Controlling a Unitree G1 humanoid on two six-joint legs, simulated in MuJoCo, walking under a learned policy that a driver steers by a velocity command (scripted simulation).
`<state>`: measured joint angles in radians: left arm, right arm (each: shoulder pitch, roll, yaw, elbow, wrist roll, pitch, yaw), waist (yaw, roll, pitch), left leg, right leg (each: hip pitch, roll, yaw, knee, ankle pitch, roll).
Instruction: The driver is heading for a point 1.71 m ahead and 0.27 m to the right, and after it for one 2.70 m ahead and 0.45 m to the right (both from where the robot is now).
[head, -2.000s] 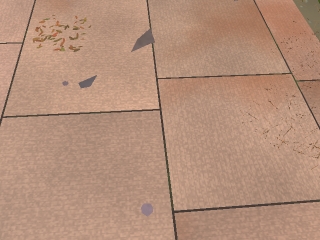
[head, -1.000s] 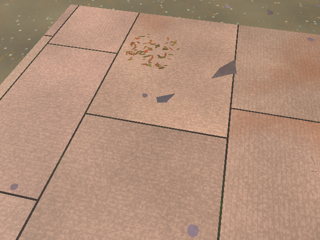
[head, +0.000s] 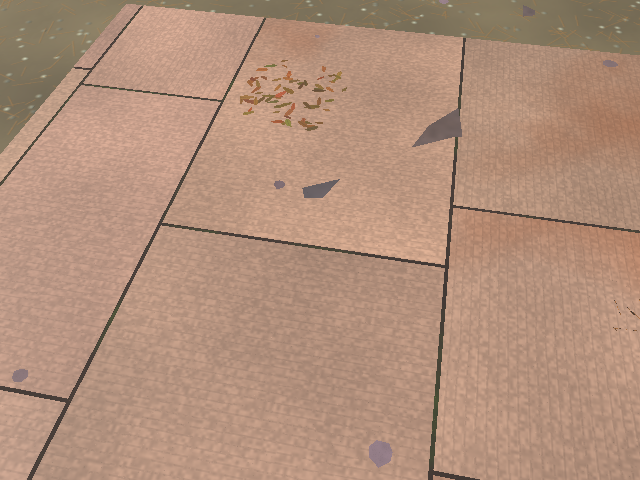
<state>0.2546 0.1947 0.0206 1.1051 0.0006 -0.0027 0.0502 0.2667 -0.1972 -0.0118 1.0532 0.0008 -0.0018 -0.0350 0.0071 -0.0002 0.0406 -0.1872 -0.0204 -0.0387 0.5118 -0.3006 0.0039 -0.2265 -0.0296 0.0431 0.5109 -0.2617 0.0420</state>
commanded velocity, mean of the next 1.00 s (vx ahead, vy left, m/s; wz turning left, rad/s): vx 0.06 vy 0.00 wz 0.00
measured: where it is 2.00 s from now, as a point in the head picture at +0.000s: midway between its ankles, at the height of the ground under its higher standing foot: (351, 455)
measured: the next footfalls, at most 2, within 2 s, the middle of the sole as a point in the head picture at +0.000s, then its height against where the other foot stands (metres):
left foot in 1.42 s outside the picture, level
right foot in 1.96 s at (400, 374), level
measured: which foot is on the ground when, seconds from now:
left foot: down 0.00-0.98, up 1.00-1.00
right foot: down 0.00-1.00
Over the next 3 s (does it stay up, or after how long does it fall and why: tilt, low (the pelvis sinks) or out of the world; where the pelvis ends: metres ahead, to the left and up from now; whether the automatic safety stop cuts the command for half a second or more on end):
stays up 1.15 -0.02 0.00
